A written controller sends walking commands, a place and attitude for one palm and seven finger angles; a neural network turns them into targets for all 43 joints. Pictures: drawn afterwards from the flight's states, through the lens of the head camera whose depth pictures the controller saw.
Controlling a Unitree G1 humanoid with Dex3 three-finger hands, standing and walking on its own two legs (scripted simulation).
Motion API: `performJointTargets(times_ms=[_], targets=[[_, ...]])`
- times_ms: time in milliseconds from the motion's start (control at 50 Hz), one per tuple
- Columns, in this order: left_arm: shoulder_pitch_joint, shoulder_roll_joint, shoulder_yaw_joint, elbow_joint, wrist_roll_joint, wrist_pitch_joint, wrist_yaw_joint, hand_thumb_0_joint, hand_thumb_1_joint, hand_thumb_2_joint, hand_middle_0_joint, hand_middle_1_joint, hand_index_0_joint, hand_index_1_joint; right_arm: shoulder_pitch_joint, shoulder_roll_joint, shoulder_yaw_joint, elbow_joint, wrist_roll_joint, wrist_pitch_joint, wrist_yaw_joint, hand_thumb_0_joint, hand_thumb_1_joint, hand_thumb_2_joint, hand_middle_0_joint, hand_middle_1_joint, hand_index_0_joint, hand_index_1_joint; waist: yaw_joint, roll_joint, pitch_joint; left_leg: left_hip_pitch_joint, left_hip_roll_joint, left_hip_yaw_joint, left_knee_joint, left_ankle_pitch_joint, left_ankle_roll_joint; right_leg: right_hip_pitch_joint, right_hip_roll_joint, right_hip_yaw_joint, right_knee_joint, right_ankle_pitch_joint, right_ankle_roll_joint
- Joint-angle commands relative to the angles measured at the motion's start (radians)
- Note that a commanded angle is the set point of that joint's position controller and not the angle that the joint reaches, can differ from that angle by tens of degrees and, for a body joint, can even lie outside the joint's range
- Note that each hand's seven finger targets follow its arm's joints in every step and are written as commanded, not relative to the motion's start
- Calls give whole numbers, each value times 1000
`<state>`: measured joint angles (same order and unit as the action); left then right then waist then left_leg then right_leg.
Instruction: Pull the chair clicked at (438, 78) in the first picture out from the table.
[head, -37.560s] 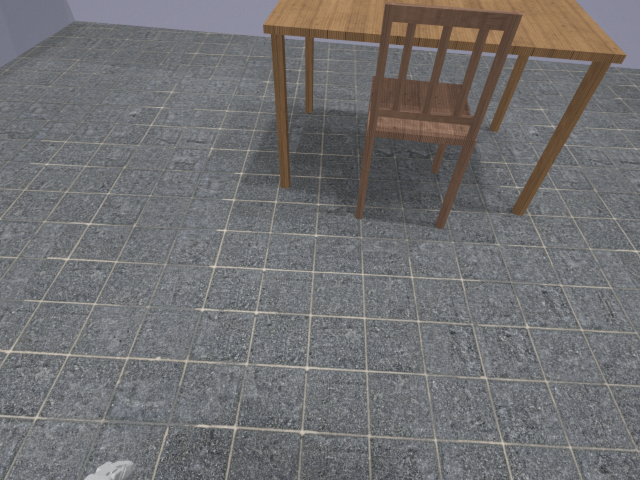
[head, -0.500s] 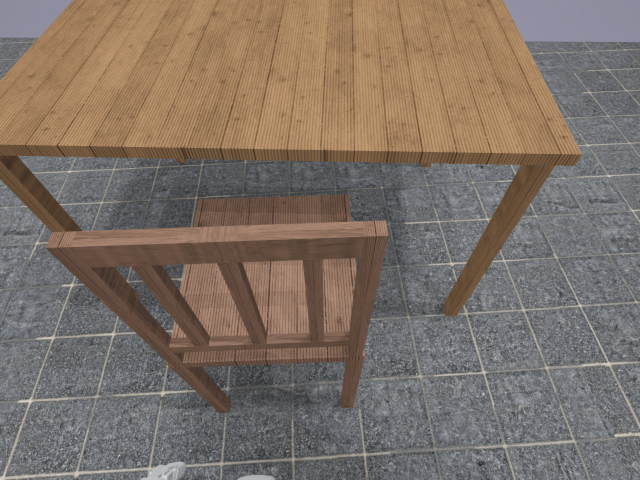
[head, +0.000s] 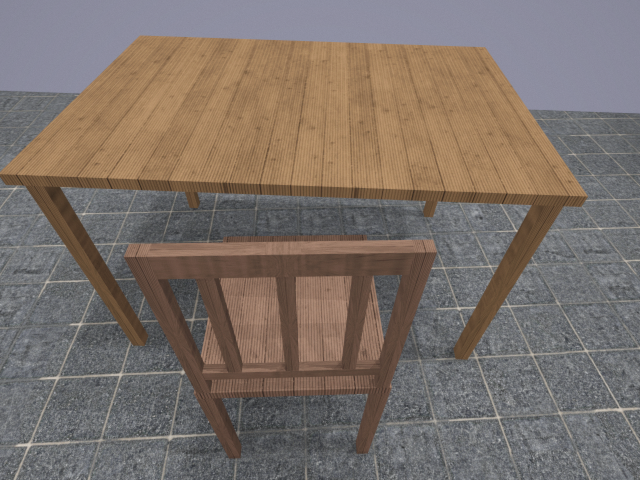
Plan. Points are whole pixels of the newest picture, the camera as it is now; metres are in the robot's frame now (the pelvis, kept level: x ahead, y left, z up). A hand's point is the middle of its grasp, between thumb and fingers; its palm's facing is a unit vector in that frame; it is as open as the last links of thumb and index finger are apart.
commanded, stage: come to a stop and stand still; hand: left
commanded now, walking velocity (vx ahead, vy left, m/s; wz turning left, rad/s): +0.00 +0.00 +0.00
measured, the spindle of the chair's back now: (289, 326) +0.36 +0.08 -0.07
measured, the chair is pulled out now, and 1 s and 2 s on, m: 0.17 0.17 0.17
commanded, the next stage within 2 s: look again from close up in 0.30 s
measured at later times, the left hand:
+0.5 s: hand out of the picture -0.01 +0.19 -0.17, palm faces -0.01 -0.98 -0.17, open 7.4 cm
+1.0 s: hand out of the picture +0.02 +0.17 -0.17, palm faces -0.01 -0.98 -0.18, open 7.4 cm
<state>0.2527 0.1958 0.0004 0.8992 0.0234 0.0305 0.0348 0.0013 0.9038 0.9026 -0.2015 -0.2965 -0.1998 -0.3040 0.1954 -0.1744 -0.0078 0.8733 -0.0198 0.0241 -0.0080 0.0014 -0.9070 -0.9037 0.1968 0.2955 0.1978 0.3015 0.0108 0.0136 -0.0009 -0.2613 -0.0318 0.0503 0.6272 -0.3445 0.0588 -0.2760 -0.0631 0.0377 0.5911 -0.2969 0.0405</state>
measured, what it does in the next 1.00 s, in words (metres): stands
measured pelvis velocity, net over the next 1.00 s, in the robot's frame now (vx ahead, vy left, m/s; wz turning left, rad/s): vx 0.01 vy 0.00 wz -0.01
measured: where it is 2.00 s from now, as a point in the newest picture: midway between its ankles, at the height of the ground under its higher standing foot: outside the picture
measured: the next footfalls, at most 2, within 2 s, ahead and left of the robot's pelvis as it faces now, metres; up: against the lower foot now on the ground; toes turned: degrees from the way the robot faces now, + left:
none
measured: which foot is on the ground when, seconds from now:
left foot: down 0.00-1.00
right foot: down 0.00-1.00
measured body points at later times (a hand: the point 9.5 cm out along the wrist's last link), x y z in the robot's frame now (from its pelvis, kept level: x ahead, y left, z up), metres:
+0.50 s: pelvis +0.00 +0.01 +0.01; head +0.01 +0.03 +0.46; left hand -0.01 +0.24 -0.15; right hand +0.03 -0.22 -0.13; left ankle +0.00 +0.08 -0.73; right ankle +0.02 -0.17 -0.73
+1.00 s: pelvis +0.01 +0.00 +0.01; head +0.01 +0.01 +0.46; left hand +0.02 +0.22 -0.15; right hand +0.02 -0.23 -0.14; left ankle +0.00 +0.08 -0.73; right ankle +0.02 -0.17 -0.73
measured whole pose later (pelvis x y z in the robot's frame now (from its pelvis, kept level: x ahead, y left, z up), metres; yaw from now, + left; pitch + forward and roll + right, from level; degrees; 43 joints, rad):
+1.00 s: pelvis +0.01 +0.00 +0.01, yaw -1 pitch -1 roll +0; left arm 0.30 0.17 -0.02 1.04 0.02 0.01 0.04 0.00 0.91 0.90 -0.20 -0.30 -0.20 -0.30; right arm 0.28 -0.16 0.01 1.07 0.00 -0.02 -0.02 0.00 -0.92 -0.90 0.20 0.30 0.20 0.30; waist 0.00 -0.03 0.02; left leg -0.17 -0.04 0.06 0.46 -0.27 0.05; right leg -0.20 -0.07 0.05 0.45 -0.23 0.07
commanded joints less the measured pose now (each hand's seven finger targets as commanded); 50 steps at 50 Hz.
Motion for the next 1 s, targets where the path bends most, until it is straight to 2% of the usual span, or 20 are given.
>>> performJointTargets(times_ms=[0, 20, 80, 140, 220, 280, 320, 420, 500, 620, 640, 760, 800, 920, 980], targets=[[21, 117, 22, -73, 2, -23, 8, 0, 900, 900, -200, -300, -200, -300, 46, -142, -37, -59, 5, -38, -4, 0, -900, -900, 200, 300, 200, 300, -21, -62, 44, -46, 121, -166, -249, 25, -19, -26, -15, 53, -117, -5, -66], [31, 116, 20, -74, 2, -21, 6, 0, 900, 900, -200, -300, -200, -300, 46, -145, -34, -57, 4, -43, -2, 0, -900, -900, 200, 300, 200, 300, -13, -2, 35, -57, 131, -180, -281, 7, -15, -4, -5, 34, -101, 1, -63], [67, 105, 19, -63, 3, -23, 8, 0, 900, 900, -200, -300, -200, -300, 33, -142, -32, -48, 6, -47, -1, 0, -900, -900, 200, 300, 200, 300, 2, 8, 16, -73, 136, -195, -307, -25, -13, 31, -3, 17, -96, 32, -53], [83, 104, 18, -50, 5, -24, 7, 0, 900, 900, -200, -300, -200, -300, 40, -128, -33, -40, 7, -49, -2, 0, -900, -900, 200, 300, 200, 300, 2, 17, 21, -77, 130, -190, -316, -52, -15, 35, -11, 17, -113, 27, -56], [102, 101, 14, -23, 3, -31, 7, 0, 900, 900, -200, -300, -200, -300, 53, -122, -28, -10, 10, -51, -2, 0, -900, -900, 200, 300, 200, 300, 1, 6, 22, -40, 127, -179, -307, -9, -14, 31, -24, 24, -141, 47, -57], [119, 96, 7, 4, 1, -34, 9, 0, 900, 900, -200, -300, -200, -300, 62, -122, -24, 17, 13, -54, -3, 0, -900, -900, 200, 300, 200, 300, 0, 21, 33, -27, 128, -175, -311, 12, -18, 31, -30, 27, -156, 57, -55], [121, 97, 5, 17, 0, -36, 9, 0, 900, 900, -200, -300, -200, -300, 75, -119, -22, 33, 14, -55, -4, 0, -900, -900, 200, 300, 200, 300, -1, 0, 41, -19, 126, -164, -301, 59, -17, 39, -32, 28, -163, 80, -56], [136, 92, -2, 53, -4, -38, 11, 0, 900, 900, -200, -300, -200, -300, 97, -116, -16, 74, 17, -62, -9, 0, -900, -900, 200, 300, 200, 300, -1, 23, 31, 15, 127, -147, -286, 171, -18, 58, -39, 26, -168, 124, -51], [139, 82, -4, 76, -6, -39, 14, 0, 900, 900, -200, -300, -200, -300, 110, -111, -12, 99, 20, -65, -12, 0, -900, -900, 200, 300, 200, 300, -4, 7, 31, 34, 127, -135, -279, 219, -22, 66, -44, 25, -171, 146, -46], [133, 73, -5, 91, -6, -36, 14, 0, 900, 900, -200, -300, -200, -300, 117, -103, -11, 125, 19, -63, -14, 0, -900, -900, 200, 300, 200, 300, 0, 6, 79, 10, 128, -140, -296, 184, -17, 58, -40, 19, -180, 122, -43], [134, 70, -4, 92, -5, -36, 15, 0, 900, 900, -200, -300, -200, -300, 117, -100, -11, 127, 20, -63, -14, 0, -900, -900, 200, 300, 200, 300, 0, -11, 70, 15, 129, -136, -293, 189, -18, 62, -42, 21, -179, 130, -43], [123, 66, -2, 98, -7, -38, 16, 0, 900, 900, -200, -300, -200, -300, 122, -92, -10, 142, 20, -65, -15, 0, -900, -900, 200, 300, 200, 300, -1, -9, 56, 33, 126, -127, -287, 221, -19, 69, -45, 27, -182, 149, -41], [120, 65, -2, 102, -8, -41, 16, 0, 900, 900, -200, -300, -200, -300, 126, -90, -10, 149, 20, -67, -16, 0, -900, -900, 200, 300, 200, 300, -2, -15, 38, 59, 127, -123, -276, 268, -18, 73, -49, 28, -181, 179, -41], [109, 68, -4, 103, -9, -41, 15, 0, 900, 900, -200, -300, -200, -300, 128, -88, -10, 160, 20, -65, -17, 0, -900, -900, 200, 300, 200, 300, -4, -9, 58, 51, 128, -115, -279, 254, -20, 66, -44, 33, -194, 169, -42], [112, 67, -5, 110, -9, -43, 16, 0, 900, 900, -200, -300, -200, -300, 127, -85, -8, 167, 21, -66, -17, 0, -900, -900, 200, 300, 200, 300, -5, -14, 46, 67, 128, -111, -273, 267, -22, 67, -48, 37, -194, 185, -42]])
